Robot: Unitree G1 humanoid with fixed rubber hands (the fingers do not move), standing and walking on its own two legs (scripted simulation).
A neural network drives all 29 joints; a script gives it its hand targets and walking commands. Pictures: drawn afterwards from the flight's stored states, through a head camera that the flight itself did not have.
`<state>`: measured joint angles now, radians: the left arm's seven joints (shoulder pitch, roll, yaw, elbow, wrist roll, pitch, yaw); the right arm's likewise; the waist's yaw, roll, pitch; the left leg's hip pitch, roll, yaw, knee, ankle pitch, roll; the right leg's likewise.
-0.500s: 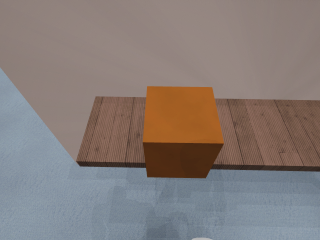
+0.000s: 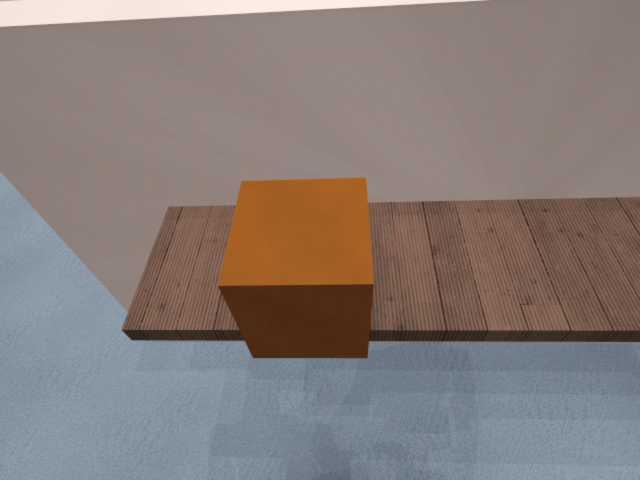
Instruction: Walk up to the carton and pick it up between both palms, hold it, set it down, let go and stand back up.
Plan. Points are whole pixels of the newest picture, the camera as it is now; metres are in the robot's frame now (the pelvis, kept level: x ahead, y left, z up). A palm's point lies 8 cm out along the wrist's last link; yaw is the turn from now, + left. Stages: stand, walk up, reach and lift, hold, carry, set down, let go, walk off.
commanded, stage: walk up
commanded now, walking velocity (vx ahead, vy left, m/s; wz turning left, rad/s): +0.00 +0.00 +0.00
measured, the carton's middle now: (306, 272) +0.39 +0.04 +0.00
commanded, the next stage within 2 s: none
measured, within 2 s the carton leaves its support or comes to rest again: neither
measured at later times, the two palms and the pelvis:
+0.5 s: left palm out of the picture -0.04 +0.27 -0.14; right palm out of the picture +0.01 -0.20 -0.15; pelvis -0.01 +0.04 +0.00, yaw +0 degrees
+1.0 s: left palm out of the picture -0.03 +0.28 -0.14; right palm out of the picture -0.02 -0.12 -0.15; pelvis +0.00 +0.08 +0.01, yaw -1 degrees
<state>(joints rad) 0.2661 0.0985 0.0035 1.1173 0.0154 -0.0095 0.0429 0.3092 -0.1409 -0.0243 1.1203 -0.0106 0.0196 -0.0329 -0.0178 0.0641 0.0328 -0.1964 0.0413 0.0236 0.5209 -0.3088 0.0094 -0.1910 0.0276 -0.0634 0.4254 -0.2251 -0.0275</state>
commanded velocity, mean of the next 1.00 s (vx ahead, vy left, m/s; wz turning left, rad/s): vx -0.02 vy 0.02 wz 0.00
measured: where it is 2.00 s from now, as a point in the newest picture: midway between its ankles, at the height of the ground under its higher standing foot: outside the picture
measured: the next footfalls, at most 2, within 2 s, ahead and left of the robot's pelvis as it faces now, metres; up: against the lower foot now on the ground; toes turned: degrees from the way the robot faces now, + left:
left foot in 0.02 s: +0.03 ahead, +0.18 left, +0.00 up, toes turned +1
right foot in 0.84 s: +0.01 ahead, -0.03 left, +0.00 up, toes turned -2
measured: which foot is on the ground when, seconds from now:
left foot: up 0.00-0.00, down 0.02-1.00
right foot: down 0.00-0.58, up 0.60-0.82, down 0.84-1.00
